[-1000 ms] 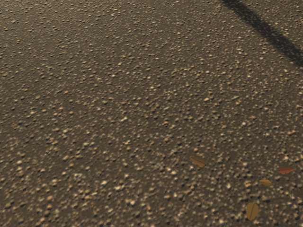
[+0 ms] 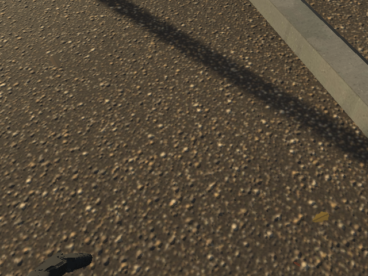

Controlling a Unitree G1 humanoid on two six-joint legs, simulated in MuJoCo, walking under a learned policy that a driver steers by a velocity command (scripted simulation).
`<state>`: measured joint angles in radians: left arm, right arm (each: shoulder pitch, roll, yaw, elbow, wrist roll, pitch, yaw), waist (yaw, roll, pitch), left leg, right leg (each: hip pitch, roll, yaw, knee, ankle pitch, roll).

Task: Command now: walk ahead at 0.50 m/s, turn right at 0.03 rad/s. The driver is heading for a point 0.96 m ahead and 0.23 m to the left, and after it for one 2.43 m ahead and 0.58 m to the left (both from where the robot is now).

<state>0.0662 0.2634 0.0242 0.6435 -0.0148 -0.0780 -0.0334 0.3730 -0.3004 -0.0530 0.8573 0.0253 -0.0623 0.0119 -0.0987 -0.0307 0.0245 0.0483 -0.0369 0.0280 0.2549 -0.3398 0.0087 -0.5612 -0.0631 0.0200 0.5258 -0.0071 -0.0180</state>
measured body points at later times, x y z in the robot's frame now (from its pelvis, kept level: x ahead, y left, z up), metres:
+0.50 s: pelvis +0.29 -0.01 +0.00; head +0.31 +0.00 +0.45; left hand +0.29 +0.28 -0.12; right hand +0.51 -0.23 -0.09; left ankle +0.45 +0.13 -0.71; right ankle +0.16 -0.13 -0.73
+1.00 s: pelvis +0.58 +0.05 +0.00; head +0.60 +0.08 +0.45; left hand +0.73 +0.35 -0.07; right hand +0.70 -0.22 -0.10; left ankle +0.46 +0.11 -0.73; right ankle +0.79 -0.03 -0.71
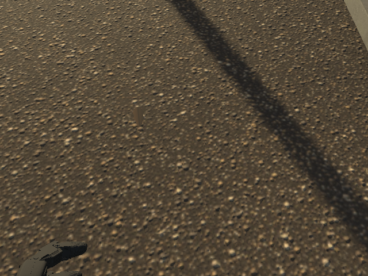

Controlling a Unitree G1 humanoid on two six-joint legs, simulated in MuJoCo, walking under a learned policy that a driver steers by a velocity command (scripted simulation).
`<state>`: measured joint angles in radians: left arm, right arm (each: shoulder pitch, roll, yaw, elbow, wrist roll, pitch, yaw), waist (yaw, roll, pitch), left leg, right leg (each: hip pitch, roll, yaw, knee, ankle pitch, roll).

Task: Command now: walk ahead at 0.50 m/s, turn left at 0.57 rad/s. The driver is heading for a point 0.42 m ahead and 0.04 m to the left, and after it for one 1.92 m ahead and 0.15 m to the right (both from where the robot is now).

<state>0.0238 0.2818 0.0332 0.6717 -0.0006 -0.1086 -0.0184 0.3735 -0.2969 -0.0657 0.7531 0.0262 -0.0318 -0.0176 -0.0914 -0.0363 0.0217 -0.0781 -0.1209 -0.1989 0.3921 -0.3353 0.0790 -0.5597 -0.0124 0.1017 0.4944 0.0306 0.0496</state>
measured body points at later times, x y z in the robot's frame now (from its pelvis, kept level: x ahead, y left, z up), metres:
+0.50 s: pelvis +0.26 +0.01 -0.01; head +0.30 +0.03 +0.44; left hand +0.20 +0.29 -0.13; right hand +0.55 -0.15 -0.08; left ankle +0.38 +0.18 -0.71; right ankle +0.17 -0.14 -0.74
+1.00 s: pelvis +0.35 +0.02 -0.01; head +0.38 +0.00 +0.44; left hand +0.44 +0.33 -0.11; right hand +0.54 -0.24 -0.13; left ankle +0.38 +0.17 -0.73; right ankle +0.37 -0.07 -0.74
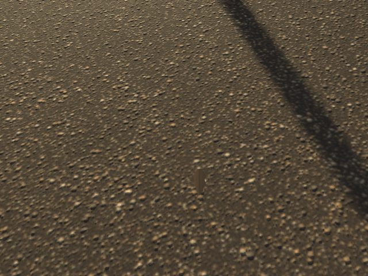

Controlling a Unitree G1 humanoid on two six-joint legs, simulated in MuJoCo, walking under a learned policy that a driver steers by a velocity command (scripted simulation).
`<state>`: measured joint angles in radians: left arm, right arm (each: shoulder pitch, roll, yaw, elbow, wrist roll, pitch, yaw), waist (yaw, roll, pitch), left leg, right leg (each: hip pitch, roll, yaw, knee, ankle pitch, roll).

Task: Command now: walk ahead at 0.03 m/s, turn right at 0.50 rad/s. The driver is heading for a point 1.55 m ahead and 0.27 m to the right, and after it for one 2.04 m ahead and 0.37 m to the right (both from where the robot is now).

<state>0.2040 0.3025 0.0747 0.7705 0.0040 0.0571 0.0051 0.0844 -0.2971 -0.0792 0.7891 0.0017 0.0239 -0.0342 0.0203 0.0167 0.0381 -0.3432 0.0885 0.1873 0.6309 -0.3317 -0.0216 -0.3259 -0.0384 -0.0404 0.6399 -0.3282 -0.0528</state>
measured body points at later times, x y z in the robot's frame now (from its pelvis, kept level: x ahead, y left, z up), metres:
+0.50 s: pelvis +0.03 +0.02 +0.01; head +0.06 +0.02 +0.46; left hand +0.27 +0.26 -0.09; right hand +0.09 -0.30 -0.09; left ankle +0.07 +0.14 -0.73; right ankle +0.01 -0.09 -0.72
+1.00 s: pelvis +0.02 +0.00 +0.01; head +0.03 -0.02 +0.46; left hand +0.23 +0.20 -0.10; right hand +0.02 -0.30 -0.12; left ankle +0.07 +0.14 -0.73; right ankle -0.03 -0.11 -0.73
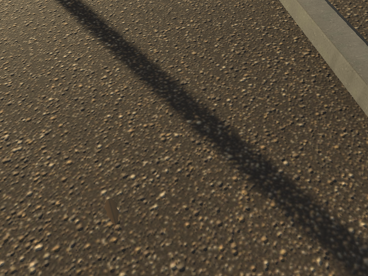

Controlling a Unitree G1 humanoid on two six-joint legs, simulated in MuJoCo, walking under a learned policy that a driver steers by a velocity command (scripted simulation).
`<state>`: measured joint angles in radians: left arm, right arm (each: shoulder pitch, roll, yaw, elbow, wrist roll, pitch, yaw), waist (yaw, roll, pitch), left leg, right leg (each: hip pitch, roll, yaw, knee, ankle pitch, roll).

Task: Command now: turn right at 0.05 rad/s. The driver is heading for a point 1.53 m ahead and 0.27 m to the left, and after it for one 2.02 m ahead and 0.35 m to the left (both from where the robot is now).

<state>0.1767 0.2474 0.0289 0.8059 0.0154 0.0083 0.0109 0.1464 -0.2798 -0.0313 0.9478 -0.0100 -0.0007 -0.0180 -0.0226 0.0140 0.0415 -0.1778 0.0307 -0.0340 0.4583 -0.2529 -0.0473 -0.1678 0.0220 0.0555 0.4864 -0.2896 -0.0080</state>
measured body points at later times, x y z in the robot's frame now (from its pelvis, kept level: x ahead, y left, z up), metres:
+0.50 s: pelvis +0.00 +0.00 +0.00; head +0.01 -0.01 +0.45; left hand +0.08 +0.26 -0.14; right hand +0.05 -0.28 -0.14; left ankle +0.00 +0.15 -0.74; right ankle -0.02 -0.12 -0.74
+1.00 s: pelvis +0.00 +0.01 +0.00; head +0.01 +0.01 +0.45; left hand +0.03 +0.26 -0.15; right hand +0.02 -0.25 -0.15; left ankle +0.00 +0.15 -0.74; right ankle -0.02 -0.12 -0.74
